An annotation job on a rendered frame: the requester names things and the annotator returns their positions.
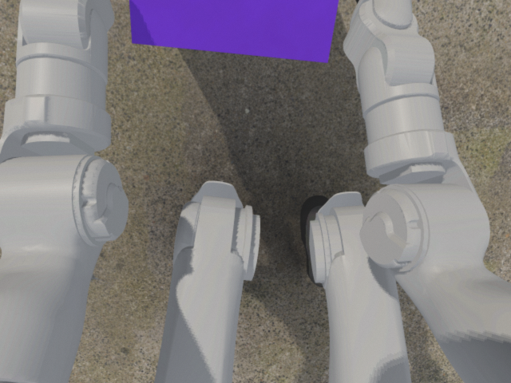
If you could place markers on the left robot forearm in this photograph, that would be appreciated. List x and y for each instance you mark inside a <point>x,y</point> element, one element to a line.
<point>62,73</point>

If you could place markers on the right robot forearm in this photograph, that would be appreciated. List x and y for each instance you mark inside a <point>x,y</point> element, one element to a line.
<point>394,67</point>

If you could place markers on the carton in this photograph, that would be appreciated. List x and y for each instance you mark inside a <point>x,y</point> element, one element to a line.
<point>290,29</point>

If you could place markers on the robot left thigh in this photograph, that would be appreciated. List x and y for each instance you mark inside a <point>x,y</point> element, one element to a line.
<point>199,338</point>

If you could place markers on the robot right upper arm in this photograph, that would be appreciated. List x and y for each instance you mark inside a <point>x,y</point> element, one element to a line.
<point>432,238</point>

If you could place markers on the robot thigh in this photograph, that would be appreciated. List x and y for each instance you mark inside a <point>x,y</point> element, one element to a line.
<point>199,338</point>
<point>367,340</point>

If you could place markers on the robot right thigh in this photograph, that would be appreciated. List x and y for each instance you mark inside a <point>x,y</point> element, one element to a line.
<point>367,340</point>

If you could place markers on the robot left upper arm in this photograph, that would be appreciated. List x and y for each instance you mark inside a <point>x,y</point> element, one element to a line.
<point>56,213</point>

